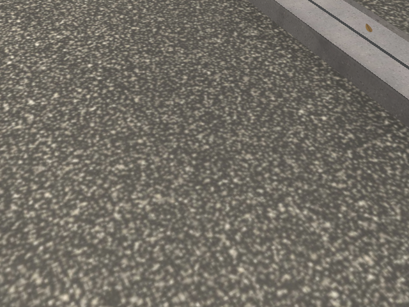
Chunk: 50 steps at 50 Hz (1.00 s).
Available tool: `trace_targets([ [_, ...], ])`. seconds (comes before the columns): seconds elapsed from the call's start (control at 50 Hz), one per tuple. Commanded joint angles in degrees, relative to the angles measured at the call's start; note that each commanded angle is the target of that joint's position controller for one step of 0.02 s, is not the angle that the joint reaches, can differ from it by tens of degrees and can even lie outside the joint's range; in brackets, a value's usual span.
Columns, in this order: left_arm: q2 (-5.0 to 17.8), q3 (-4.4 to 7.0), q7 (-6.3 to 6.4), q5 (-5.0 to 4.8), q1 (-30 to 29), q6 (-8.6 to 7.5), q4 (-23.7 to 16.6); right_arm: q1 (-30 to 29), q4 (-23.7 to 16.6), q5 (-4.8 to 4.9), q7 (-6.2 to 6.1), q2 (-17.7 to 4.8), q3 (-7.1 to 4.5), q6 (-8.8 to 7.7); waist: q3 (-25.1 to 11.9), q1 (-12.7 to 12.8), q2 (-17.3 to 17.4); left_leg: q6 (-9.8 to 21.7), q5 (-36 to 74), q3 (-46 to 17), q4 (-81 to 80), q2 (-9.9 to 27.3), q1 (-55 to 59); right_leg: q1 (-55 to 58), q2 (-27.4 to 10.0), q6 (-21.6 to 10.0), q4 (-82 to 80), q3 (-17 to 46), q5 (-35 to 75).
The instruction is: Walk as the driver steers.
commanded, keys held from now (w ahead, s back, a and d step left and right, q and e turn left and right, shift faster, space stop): w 0.26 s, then w+q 0.72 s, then w+e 0.02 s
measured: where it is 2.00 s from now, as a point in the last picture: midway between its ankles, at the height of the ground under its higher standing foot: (157, 158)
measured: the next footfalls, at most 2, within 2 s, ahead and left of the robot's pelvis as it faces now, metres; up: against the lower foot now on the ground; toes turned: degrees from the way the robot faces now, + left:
right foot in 0.28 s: +0.33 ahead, -0.15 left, +0.00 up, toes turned -1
left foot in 0.82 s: +0.59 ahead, +0.12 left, +0.00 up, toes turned +18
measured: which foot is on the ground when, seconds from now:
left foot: down 0.00-0.28, up 0.30-0.80, down 0.82-1.00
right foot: up 0.00-0.26, down 0.28-0.82, up 0.84-1.00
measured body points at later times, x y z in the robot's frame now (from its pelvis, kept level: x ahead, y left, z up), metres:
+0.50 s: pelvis +0.28 -0.06 +0.00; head +0.30 -0.07 +0.45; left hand +0.34 +0.22 -0.11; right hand +0.41 -0.34 -0.12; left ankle +0.30 +0.10 -0.67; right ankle +0.29 -0.15 -0.75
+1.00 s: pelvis +0.54 +0.04 -0.01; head +0.57 +0.06 +0.44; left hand +0.59 +0.35 -0.11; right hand +0.74 -0.19 -0.11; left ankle +0.55 +0.11 -0.75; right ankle +0.59 -0.13 -0.66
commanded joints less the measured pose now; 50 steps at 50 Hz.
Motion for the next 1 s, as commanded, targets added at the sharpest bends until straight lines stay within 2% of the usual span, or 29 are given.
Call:
trace_targets([
  [0.02, 2.13, 0.33, -0.09, 0.31, -2.51, -0.96, -4.1, -2.69, -3.39, 0.42, -0.63, -9.62, -2.24, -0.78, 0.09, 0.82, 6.37, 9.36, 13.1, -10.28, -10.34, 14.43, 1.53, -3.14, -1.68, 1.05, -9.0, 0.17, 9.08],
  [0.08, 1.06, -0.16, -0.79, -0.05, -8.4, -1.63, -5.29, 0.14, -1.86, 0.97, -0.94, -10.46, -2.33, -0.24, 1.02, -1.5, 6.18, 7.9, 13.27, -6.76, -10.21, 13.12, 1.74, 0.32, 0.02, 1.05, -19.19, -1.48, 17.31],
  [0.14, 1.42, -0.13, -1.63, -0.59, -13.05, -2.06, -6.79, 3.43, -0.01, 1.28, -1.07, -11.03, -2.44, 0.53, 2.23, -2.96, 6.17, 7.66, 12.76, -7.46, -8.99, 15.2, 5.58, 0.52, 1.11, 0.34, -23.9, -1.69, 18.34],
  [0.18, 2.09, 0.06, -2.23, -0.67, -14.67, -2.31, -7.7, 4.21, 0.89, 1.43, -1.29, -11.46, -2.66, 1.24, 2.7, -2.56, 6.5, 6.97, 14.98, -8.21, -7.0, 17.09, 9.61, -0.21, 1.54, -0.97, -26.19, -1.38, 14.85],
  [0.22, 3.38, 0.55, -2.53, -0.55, -12.87, -2.49, -7.48, 3.76, 1.32, 1.49, -1.63, -12.31, -3.01, 1.88, 1.44, -0.66, 7.22, 5.88, 21.73, -8.31, -3.45, 18.04, 12.43, 3.29, 2.55, -2.56, -27.84, -2.01, 10.62],
  [0.24, 4.58, 1.21, -2.42, -0.33, -8.93, -2.55, -6.48, 2.65, 1.22, 1.55, -1.8, -12.83, -3.13, 2.16, -1.0, 2.01, 7.56, 5.0, 30.48, -7.09, 1.31, 17.13, 12.45, 9.5, 4.08, -3.74, -29.23, -3.5, 9.82],
  [0.26, 6.95, 2.51, -1.99, -0.09, -1.04, -2.48, -4.04, 2.24, 1.06, 1.39, -1.93, -11.93, -2.73, 2.4, -6.27, 5.92, 6.58, 3.55, 35.99, -4.83, 10.62, 14.4, 10.0, 21.16, 5.02, -5.51, -30.21, -4.57, 11.11],
  [0.28, 10.72, 3.7, -1.31, 0.64, 9.11, -2.33, -2.26, 2.38, -0.35, 0.24, -1.96, -9.08, -1.44, 2.21, -14.77, 9.85, 2.22, 1.54, 23.88, -3.37, 26.64, 11.42, -1.32, 39.33, -3.92, -9.14, -27.38, 4.71, 13.66],
  [0.3, 15.34, 4.71, -1.23, 0.74, 12.36, -1.95, -1.22, 10.04, -1.24, 0.19, -1.51, -2.02, 0.78, 1.1, -22.58, 6.7, -13.01, -2.27, -14.38, -1.73, 47.36, 1.22, -24.49, 59.04, -17.85, -18.02, -31.49, 30.58, 2.96],
  [0.32, 9.52, 3.32, -1.12, 0.2, 13.22, -1.73, -1.41, 7.13, -0.08, 1.42, -1.22, -7.4, -0.43, 0.18, -22.43, 9.38, -9.16, -2.05, -23.13, -9.25, 54.63, 2.42, -30.97, 57.57, -18.22, -17.5, -36.62, 36.76, -4.89],
  [0.34, 7.64, 2.49, -0.91, 0.21, 9.59, -1.79, -1.41, 1.65, -1.92, 2.79, -1.0, -10.65, -1.56, -0.32, -13.12, 9.18, -5.96, -1.59, -18.83, -9.1, 55.89, 4.98, -34.39, 50.21, -16.44, -14.85, -38.1, 27.87, -3.73],
  [0.36, 6.51, 2.07, -0.82, 0.44, 5.97, -1.87, -1.55, -1.52, -2.63, 2.63, -1.13, -10.13, -1.52, -0.4, -8.58, 7.49, -2.56, -1.78, -13.81, -7.58, 53.58, 7.64, -33.04, 42.62, -14.07, -13.33, -39.58, 21.05, 0.59],
  [0.38, 4.86, 1.64, -0.99, 0.64, 3.09, -2.1, -1.35, -2.96, -2.83, 1.83, -1.24, -9.51, -1.73, -0.09, -4.79, 5.91, -1.53, -2.24, -10.54, -7.22, 50.5, 9.1, -31.52, 36.36, -11.97, -12.53, -41.79, 16.23, 4.42],
  [0.42, 3.32, 1.41, -1.17, 1.06, 0.31, -3.08, -0.86, -0.12, -1.85, 1.83, -1.33, -7.63, -1.87, 1.5, -3.22, 2.87, -3.49, -3.0, -6.62, -7.61, 48.1, 10.89, -25.67, 29.32, -9.88, -11.83, -45.71, 9.93, 8.14],
  [0.46, 3.79, 1.74, -1.12, 0.95, -0.46, -3.91, 0.36, 0.12, -1.8, 1.83, -1.48, -5.74, -1.74, 2.77, -1.39, 1.71, -2.36, -3.85, -4.61, -7.7, 46.44, 11.21, -25.59, 26.08, -9.91, -12.18, -48.29, 5.21, 11.88],
  [0.52, 5.09, 2.28, -0.51, 1.35, 0.24, -4.12, 2.19, -3.58, -3.29, 1.42, -1.54, -5.15, -1.82, 3.27, 0.61, 2.1, -0.87, -4.73, 2.9, -8.64, 40.18, 11.18, -29.79, 26.94, -9.62, -11.9, -49.73, -0.59, 16.18],
  [0.6, 6.54, 2.54, 0.22, 1.03, 0.98, -3.55, 3.59, -10.06, -5.2, 1.24, -0.19, -3.76, -1.27, 2.62, 2.23, 4.31, -0.02, -4.08, 13.75, -4.75, 26.86, 10.27, -28.05, 28.5, -7.95, -9.87, -50.35, -8.2, 18.01],
  [0.7, 8.45, 3.31, 0.6, -0.22, 5.59, -1.61, 6.45, -18.08, -9.72, 1.27, 1.47, -3.35, -0.9, 2.64, 4.56, 7.0, 0.69, -1.58, 10.29, -0.97, 18.76, 9.16, -31.12, 38.52, -11.19, -8.84, -47.02, -11.37, 22.67],
  [0.76, 10.47, 3.92, 1.13, -0.77, 4.39, -0.21, 6.46, -16.22, -11.1, 1.21, 2.19, -5.31, -1.95, 2.96, 1.52, 4.18, -1.72, 1.4, 1.84, 3.32, 17.87, 5.2, -25.02, 42.3, -11.83, -6.95, -38.22, -13.65, 44.86],
  [0.78, 11.18, 4.11, 1.43, -0.87, 3.74, 0.31, 6.22, -12.04, -10.49, 1.25, 2.16, -6.78, -2.84, 3.16, -1.32, 1.55, -2.63, 2.73, -0.79, 4.88, 18.07, 2.9, -19.23, 42.13, -11.41, -6.21, -31.52, -14.41, 53.33],
  [0.8, 11.3, 4.04, 1.68, -1.05, 2.64, 0.75, 5.91, -4.08, -8.65, 1.4, 1.76, -9.18, -4.37, 3.25, -5.47, -3.12, -1.89, 4.6, 1.09, 5.49, 15.03, 0.42, -8.17, 38.7, -9.68, -4.69, -20.73, -15.81, 54.92],
  [0.82, 10.04, 3.41, 1.96, -0.43, 2.97, 0.48, 5.17, 5.6, -6.28, 1.49, 0.68, -13.43, -6.44, 3.72, -10.61, -7.5, 2.05, 7.37, 2.92, -1.48, 12.78, 2.76, 9.15, 26.69, -7.28, -2.22, -4.92, -15.93, 42.2],
  [0.84, 1.0, 0.57, 0.9, 1.95, 8.88, -1.04, 2.13, 5.16, -6.22, 2.0, -0.07, -20.18, -7.53, 3.61, -14.67, -0.74, 18.09, 18.0, -2.34, -32.53, 9.68, 18.18, 29.74, -0.81, 4.14, 1.81, 16.27, -12.99, -12.91],
  [0.86, 4.15, 0.62, -0.04, 0.09, 4.44, -3.53, 1.51, 6.84, -8.19, 1.48, 0.13, -16.48, -6.25, 2.77, -23.65, -4.16, 12.26, 22.08, -11.04, -50.31, 0.05, 23.28, 34.56, -8.34, 7.27, 1.4, 24.17, 1.33, -21.21],
  [0.88, 7.46, 1.53, -0.63, -2.28, -1.95, -4.89, -0.32, 4.94, -7.81, 0.87, 0.25, -13.04, -5.27, 2.04, -15.57, -5.43, 8.94, 18.41, -8.2, -41.96, -1.61, 21.56, 29.75, -13.23, 3.93, -0.15, 23.52, 2.99, -15.87],
  [0.9, 6.78, 1.2, -0.47, -2.01, -3.34, -5.59, -0.86, 1.64, -8.07, 1.04, 0.18, -11.47, -4.82, 1.62, -10.07, -3.1, 5.22, 16.15, -3.62, -34.66, -1.48, 19.03, 21.41, -11.96, 1.38, -1.05, 18.52, 2.6, -10.71],
  [0.92, 6.82, 1.44, -0.03, -0.46, -3.41, -5.64, -0.17, -2.42, -8.78, 1.05, 0.08, -9.52, -4.21, 1.57, -6.2, -0.52, 3.01, 14.5, 3.04, -28.89, -1.9, 16.72, 12.97, -8.31, -0.43, -0.72, 13.2, 2.3, -7.94],
  [0.96, 7.32, 2.08, -0.01, 0.7, -1.55, -4.33, 0.23, -5.8, -10.45, 0.12, -0.34, -7.89, -3.53, 1.54, -4.4, 2.72, 4.45, 13.95, 11.46, -23.92, -4.18, 14.16, 3.77, -1.23, -1.75, 0.35, 8.27, 2.5, -4.99],
  [1.0, 5.4, 1.71, -0.07, 1.0, -0.36, -3.1, 0.64, -5.69, -10.2, 0.36, -0.88, -8.44, -3.6, 1.29, -3.82, 3.66, 4.24, 14.07, 17.25, -19.37, -5.44, 13.47, -0.23, 0.23, -1.77, 2.18, 3.42, 0.79, -2.45],
])
Velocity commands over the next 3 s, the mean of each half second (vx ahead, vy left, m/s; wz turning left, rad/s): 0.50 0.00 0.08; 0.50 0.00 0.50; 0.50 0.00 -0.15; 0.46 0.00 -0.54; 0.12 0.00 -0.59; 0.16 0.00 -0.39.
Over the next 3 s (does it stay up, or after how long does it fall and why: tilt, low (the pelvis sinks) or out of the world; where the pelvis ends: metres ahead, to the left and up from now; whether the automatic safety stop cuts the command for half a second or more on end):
stays up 1.29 0.13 0.00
